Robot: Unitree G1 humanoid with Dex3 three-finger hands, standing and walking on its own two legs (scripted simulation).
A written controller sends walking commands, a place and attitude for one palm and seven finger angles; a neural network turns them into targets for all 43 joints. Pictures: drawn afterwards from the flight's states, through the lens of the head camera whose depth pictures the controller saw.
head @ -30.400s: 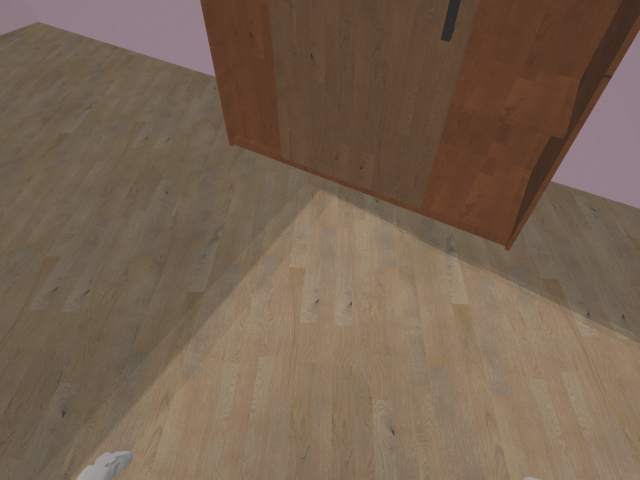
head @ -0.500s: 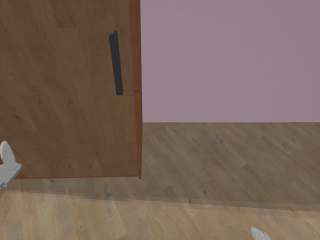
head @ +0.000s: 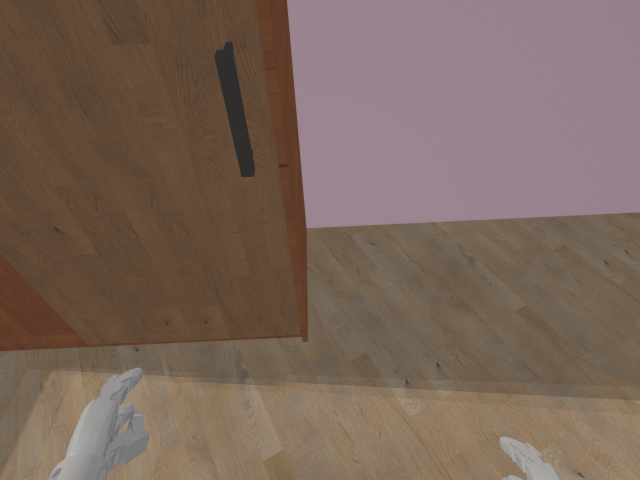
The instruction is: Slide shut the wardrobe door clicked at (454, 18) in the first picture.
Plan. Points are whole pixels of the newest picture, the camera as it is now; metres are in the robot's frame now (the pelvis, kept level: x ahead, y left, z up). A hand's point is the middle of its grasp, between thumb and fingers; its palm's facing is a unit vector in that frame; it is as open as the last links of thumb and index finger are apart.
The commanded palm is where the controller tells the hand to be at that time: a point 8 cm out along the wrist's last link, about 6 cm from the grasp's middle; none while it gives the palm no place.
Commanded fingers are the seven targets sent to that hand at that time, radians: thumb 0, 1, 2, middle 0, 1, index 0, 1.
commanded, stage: let the arm hang, fingers relaxed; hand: left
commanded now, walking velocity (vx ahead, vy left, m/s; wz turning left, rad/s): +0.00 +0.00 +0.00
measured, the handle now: (238, 113) +0.68 +0.17 +0.14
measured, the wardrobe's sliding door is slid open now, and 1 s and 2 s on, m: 0.00 0.00 0.00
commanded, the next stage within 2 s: look to check the result in 0.94 s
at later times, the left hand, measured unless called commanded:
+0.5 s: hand out of the picture +0.02 +0.23 -0.13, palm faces +0.01 -0.95 -0.33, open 7.3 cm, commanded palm none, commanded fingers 0.00 0.90 0.90 -0.20 -0.30 -0.20 -0.30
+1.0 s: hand out of the picture +0.06 +0.22 -0.14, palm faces -0.02 -0.97 -0.26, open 7.4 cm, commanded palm none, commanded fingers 0.00 0.90 0.90 -0.20 -0.30 -0.20 -0.30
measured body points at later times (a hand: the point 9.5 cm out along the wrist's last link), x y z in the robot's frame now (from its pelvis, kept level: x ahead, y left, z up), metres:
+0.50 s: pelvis +0.00 +0.00 +0.03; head +0.00 -0.02 +0.48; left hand +0.02 +0.28 -0.11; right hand +0.03 -0.26 -0.13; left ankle +0.02 +0.11 -0.72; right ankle +0.01 -0.10 -0.72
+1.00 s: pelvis +0.01 +0.01 +0.03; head +0.02 +0.01 +0.48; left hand +0.07 +0.27 -0.12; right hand +0.05 -0.26 -0.12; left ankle +0.02 +0.11 -0.72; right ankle +0.01 -0.10 -0.72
